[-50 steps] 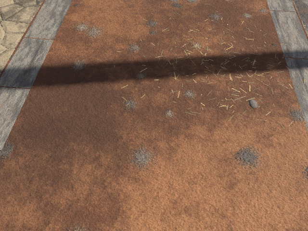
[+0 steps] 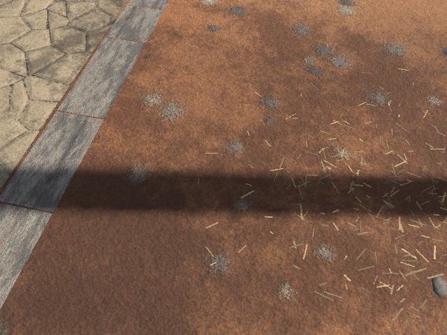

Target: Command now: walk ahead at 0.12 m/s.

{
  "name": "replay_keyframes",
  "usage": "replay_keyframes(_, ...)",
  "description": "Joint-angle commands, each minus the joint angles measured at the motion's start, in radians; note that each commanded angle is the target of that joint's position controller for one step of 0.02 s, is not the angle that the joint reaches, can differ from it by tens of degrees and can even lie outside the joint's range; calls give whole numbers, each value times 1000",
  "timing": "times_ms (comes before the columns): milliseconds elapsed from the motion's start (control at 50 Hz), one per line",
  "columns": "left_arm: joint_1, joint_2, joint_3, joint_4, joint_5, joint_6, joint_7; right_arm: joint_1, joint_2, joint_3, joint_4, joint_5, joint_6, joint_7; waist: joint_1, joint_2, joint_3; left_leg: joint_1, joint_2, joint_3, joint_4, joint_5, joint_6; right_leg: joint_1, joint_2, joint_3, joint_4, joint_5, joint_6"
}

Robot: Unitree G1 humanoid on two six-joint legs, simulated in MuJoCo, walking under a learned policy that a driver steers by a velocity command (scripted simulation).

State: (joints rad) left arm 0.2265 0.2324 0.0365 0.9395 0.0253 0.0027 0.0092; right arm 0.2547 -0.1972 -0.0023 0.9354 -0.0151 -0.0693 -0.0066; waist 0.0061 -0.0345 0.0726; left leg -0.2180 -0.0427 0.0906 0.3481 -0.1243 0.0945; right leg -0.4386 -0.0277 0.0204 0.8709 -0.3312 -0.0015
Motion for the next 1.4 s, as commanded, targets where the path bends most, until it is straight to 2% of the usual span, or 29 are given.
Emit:
replay_keyframes(20,123,27,-1,21,0,22,11,-7,-123,-19,-30,-4,-7,-5,33,148,-129,-34,239,-116,-86,496,102,185,-3,-28,-118,54,3)
replay_keyframes(80,79,35,-6,30,-4,25,21,22,-125,-19,-4,-7,13,-9,9,136,-105,-45,251,-169,-101,223,106,216,-6,-34,-219,41,-4)
replay_keyframes(120,84,24,-13,47,-3,18,26,6,-118,-17,5,0,26,-14,26,108,-75,-72,241,-191,-81,65,86,280,-3,-43,-369,91,-17)
replay_keyframes(140,87,30,-17,55,0,9,29,13,-112,-15,12,2,29,-16,31,74,-60,-98,224,-196,-68,4,52,336,-22,-16,-475,184,-22)
replay_keyframes(160,107,62,-13,66,5,-3,34,32,-96,-12,16,0,29,-17,21,37,-62,-116,196,-196,-44,-40,15,385,-89,54,-512,264,-30)
replay_keyframes(180,78,114,-6,68,-2,-12,35,114,-71,-13,29,7,31,-15,-48,-46,-42,-109,117,-148,-41,-95,-12,354,-149,124,-500,358,-56)
replay_keyframes(200,54,76,-12,82,-19,-13,27,131,-52,-8,61,10,41,-17,-44,-81,-25,-4,88,-121,-59,-102,-26,233,-141,122,-521,270,-66)
replay_keyframes(220,45,37,-22,83,-19,-17,21,108,-74,-14,70,8,46,-21,-31,-55,-3,52,99,-130,-51,-58,-30,187,-114,103,-538,223,-50)
replay_keyframes(260,52,34,-24,100,-20,-18,25,83,-88,-20,77,7,49,-23,-20,-49,-16,83,120,-142,-40,-4,-24,202,-82,75,-549,218,-33)
replay_keyframes(360,69,25,-27,133,-20,-18,32,77,-58,-13,115,7,48,-28,-13,16,-20,74,127,-143,-53,10,-33,256,-82,69,-549,253,-40)
replay_keyframes(740,116,-12,-42,210,-18,-11,38,110,-22,0,205,7,57,-40,-9,29,4,72,137,-145,-52,10,-38,261,-71,56,-560,237,-42)
replay_keyframes(780,132,-10,-39,217,-15,-9,37,125,-29,-4,212,5,60,-38,-11,35,-8,69,115,-141,-57,-174,-30,253,-41,40,-552,63,-49)
replay_keyframes(820,128,6,-27,202,-9,-2,31,138,-64,-22,206,3,70,-34,-18,65,40,14,110,-173,-57,-498,10,168,4,15,-485,-214,-76)
replay_keyframes(860,90,-21,-28,169,1,-4,20,194,-72,-33,208,3,74,-29,-47,109,122,8,186,-298,-122,-681,65,25,31,-9,-387,-271,-83)
replay_keyframes(900,43,-54,-34,131,17,-20,6,251,-102,-52,224,-1,68,-29,-67,179,126,51,333,-478,-233,-725,142,-42,32,-90,-200,-105,-72)
replay_keyframes(940,9,-17,-20,98,12,-38,-6,234,-108,-60,213,-11,54,-24,-57,136,104,58,372,-508,-268,-625,167,-77,-6,-57,-93,-117,-75)
replay_keyframes(980,28,-19,-14,84,3,-53,-17,186,-112,-64,195,-7,39,-21,-21,126,85,43,344,-432,-250,-543,142,-39,-22,-51,-134,-116,-77)
replay_keyframes(1020,76,-38,-11,92,-6,-62,-19,132,-103,-65,180,3,31,-18,19,123,78,-45,274,-316,-207,-463,105,124,11,-97,-271,-43,-76)
replay_keyframes(1060,223,-48,-3,147,-10,-65,-14,102,-100,-68,168,7,28,-15,75,86,58,-196,197,-217,-78,-452,79,391,70,-146,-418,41,-72)
replay_keyframes(1080,317,-16,9,172,-2,-70,-5,82,-67,-59,153,1,20,-12,108,11,39,-302,145,-150,75,-422,55,528,8,-47,-487,-25,-83)
replay_keyframes(1100,436,80,31,182,7,-77,7,55,18,-35,114,3,10,-1,147,-231,-11,-436,27,-5,423,-384,4,625,-248,351,-699,-313,-139)
replay_keyframes(1120,472,129,44,201,0,-64,8,38,-29,-48,86,-20,10,8,131,-238,37,-556,3,-23,634,-443,11,560,-369,604,-791,-495,-224)
replay_keyframes(1140,357,93,34,168,1,-60,8,8,-58,-54,73,-37,10,19,65,-98,112,-574,75,-84,736,-350,19,456,-358,565,-781,-483,-234)
replay_keyframes(1160,273,70,28,136,-4,-68,2,2,-42,-52,74,-29,5,29,29,-34,119,-556,100,-104,743,-253,16,404,-312,466,-781,-369,-212)
replay_keyframes(1180,230,55,23,119,-7,-78,0,20,-27,-50,83,-20,-1,35,3,-15,102,-517,117,-105,722,-179,3,392,-265,368,-788,-219,-190)
replay_keyframes(1220,239,18,10,123,-9,-97,5,22,-36,-56,91,-23,5,41,-10,-9,61,-482,120,-77,694,-99,-24,420,-206,224,-779,45,-166)
replay_keyframes(1280,322,9,1,156,-9,-108,8,-52,-27,-57,61,-19,21,40,-3,-33,43,-519,110,-37,656,-51,-47,466,-177,115,-739,359,-169)
replay_keyframes(1340,337,7,-6,158,-7,-110,8,-208,-13,-47,-4,-13,25,40,18,-46,69,-508,93,-1,501,2,-61,438,-154,54,-735,501,-176)
replay_keyframes(1400,349,24,-5,163,-7,-113,12,-309,-8,-36,-48,-4,25,41,36,-69,80,-408,64,36,321,54,-45,425,-150,17,-735,589,-176)
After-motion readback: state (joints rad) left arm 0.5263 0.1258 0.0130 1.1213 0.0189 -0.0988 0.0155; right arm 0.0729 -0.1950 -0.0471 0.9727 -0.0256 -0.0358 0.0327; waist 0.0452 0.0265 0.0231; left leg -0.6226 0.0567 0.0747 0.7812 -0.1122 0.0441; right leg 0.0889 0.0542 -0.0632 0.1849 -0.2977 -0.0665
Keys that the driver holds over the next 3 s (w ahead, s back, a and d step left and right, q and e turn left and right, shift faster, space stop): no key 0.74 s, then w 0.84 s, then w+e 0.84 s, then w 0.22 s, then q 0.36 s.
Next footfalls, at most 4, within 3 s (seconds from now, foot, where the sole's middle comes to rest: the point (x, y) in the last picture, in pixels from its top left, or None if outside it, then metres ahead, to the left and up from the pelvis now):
0.16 right None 0.08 -0.13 -0.78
1.54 left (216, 323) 0.50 0.02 -0.78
2.08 right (269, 241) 0.77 -0.16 -0.78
2.62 left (261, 156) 1.15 -0.15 -0.78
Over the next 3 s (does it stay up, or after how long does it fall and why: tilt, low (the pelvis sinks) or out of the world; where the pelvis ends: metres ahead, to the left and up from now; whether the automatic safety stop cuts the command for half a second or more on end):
stays up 1.07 -0.20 0.00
